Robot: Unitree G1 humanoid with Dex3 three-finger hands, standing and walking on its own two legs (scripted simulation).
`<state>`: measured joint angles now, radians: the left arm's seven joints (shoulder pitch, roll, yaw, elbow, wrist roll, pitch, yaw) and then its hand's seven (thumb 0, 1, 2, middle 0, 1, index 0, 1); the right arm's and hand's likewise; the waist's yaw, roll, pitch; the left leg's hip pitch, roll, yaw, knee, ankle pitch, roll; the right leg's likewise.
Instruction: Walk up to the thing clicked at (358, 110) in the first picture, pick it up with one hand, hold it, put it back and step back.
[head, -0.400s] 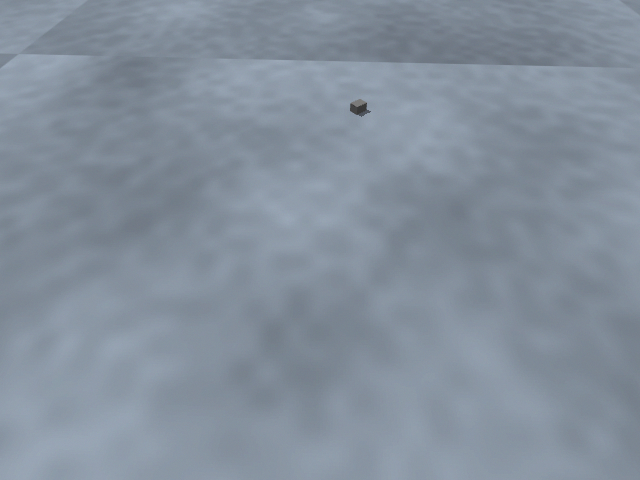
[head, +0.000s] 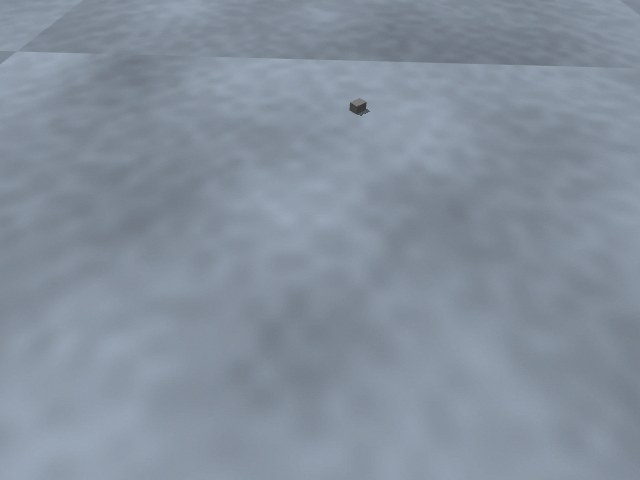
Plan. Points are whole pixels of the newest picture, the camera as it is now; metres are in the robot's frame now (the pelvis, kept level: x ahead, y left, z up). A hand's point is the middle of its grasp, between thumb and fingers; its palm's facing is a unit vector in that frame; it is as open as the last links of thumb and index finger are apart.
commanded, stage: stand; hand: left
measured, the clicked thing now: (357, 106) +2.18 -0.20 -0.76
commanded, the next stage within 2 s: walk up in 0.72 s
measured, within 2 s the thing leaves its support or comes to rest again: neither
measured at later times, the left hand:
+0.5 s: hand out of the picture +0.07 +0.25 -0.16, palm faces -0.02 -0.94 -0.34, open 7.4 cm
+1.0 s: hand (149, 471) +0.17 +0.24 -0.13, palm faces -0.12 -0.91 -0.40, open 7.4 cm
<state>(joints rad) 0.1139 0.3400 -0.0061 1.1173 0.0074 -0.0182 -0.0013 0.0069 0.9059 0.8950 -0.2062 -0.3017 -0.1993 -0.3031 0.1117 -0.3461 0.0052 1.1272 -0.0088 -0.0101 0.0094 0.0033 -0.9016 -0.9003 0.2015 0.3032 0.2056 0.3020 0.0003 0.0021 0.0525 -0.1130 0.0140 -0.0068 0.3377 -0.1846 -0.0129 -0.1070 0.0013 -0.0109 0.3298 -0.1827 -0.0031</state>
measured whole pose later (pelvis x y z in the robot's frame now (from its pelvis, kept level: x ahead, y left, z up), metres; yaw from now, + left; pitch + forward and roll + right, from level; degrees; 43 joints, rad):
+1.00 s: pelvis +0.06 -0.05 -0.01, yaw -6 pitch -1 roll +1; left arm 0.20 0.46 0.09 1.01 0.03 -0.02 -0.12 0.01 0.91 0.90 -0.20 -0.30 -0.20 -0.30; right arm 0.23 -0.45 -0.10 1.03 -0.06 -0.06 0.07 0.00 -0.90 -0.90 0.21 0.30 0.21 0.30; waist -0.01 0.01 0.00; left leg -0.03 0.09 0.09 0.38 -0.34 -0.01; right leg -0.37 -0.09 0.00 0.68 -0.39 -0.01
